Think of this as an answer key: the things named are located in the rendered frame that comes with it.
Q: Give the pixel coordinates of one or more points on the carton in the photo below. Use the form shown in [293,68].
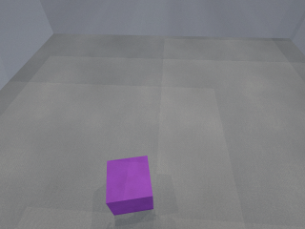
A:
[128,185]

